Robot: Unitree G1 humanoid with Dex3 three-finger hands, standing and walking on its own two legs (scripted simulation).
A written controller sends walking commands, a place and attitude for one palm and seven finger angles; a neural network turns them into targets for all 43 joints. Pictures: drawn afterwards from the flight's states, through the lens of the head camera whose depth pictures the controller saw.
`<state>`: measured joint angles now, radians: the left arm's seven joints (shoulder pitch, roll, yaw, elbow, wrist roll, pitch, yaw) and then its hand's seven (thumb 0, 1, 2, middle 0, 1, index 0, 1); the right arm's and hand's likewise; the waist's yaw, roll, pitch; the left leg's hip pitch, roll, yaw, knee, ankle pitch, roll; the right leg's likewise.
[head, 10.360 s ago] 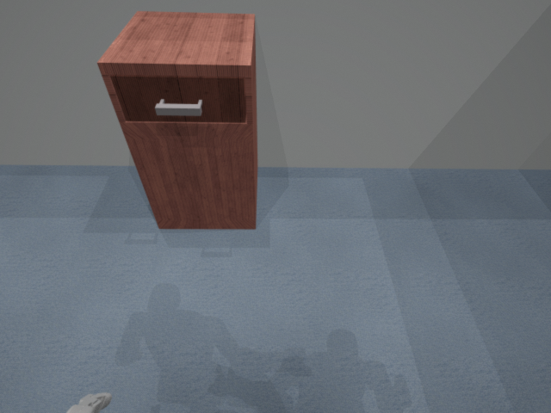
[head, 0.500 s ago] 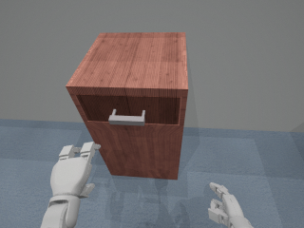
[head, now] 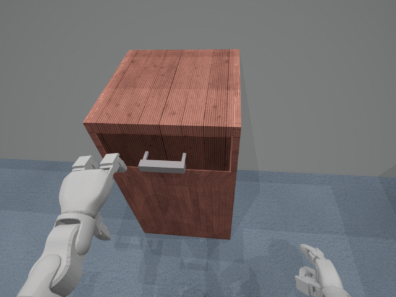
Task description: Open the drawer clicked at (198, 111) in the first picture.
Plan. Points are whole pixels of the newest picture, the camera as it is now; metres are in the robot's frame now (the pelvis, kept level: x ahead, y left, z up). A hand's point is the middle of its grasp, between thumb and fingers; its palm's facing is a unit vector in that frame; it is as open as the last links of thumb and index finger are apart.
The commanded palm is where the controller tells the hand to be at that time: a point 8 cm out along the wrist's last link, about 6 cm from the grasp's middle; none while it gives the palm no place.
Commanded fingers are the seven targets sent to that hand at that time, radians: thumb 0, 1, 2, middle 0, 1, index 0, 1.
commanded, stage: raise the hand with hooked fingers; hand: left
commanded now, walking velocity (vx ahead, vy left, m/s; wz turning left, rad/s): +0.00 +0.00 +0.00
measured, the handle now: (163, 160) +0.50 +0.18 -0.09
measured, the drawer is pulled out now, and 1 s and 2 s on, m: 0.00 0.00 0.00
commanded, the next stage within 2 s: move the hooked fingers above the handle in 0.58 s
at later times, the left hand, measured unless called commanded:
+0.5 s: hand (96, 195) +0.28 +0.24 +0.08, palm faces +0.02 -0.10 -1.00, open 13.8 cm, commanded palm +0.26 +0.25 +0.14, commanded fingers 0.00 -0.50 0.30 -0.30 -1.20 -0.30 -1.20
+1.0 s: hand (115, 184) +0.32 +0.22 +0.06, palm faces +0.04 -0.08 -1.00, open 13.8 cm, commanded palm +0.30 +0.24 +0.11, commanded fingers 0.00 -0.50 0.30 -0.30 -1.20 -0.30 -1.20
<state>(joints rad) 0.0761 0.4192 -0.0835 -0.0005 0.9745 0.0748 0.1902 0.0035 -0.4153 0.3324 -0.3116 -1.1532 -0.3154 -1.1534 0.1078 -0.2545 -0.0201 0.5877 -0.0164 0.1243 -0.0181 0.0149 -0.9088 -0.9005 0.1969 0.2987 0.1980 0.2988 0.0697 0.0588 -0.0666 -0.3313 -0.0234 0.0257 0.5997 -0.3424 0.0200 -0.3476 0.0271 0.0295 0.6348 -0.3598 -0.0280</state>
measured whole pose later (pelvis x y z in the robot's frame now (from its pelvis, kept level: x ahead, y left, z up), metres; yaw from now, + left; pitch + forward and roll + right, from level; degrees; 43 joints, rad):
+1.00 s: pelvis -0.03 +0.02 +0.00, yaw +1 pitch +5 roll +0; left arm -0.26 0.40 -0.15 0.31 1.01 -0.05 0.18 0.00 -0.49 0.30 -0.32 -1.20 -0.32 -1.20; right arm 0.15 -0.22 -0.02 0.63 0.01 0.11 -0.03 0.01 -0.91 -0.90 0.20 0.30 0.20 0.30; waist 0.06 0.04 -0.04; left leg -0.38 -0.04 0.02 0.58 -0.29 0.04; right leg -0.38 0.01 0.02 0.60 -0.30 -0.01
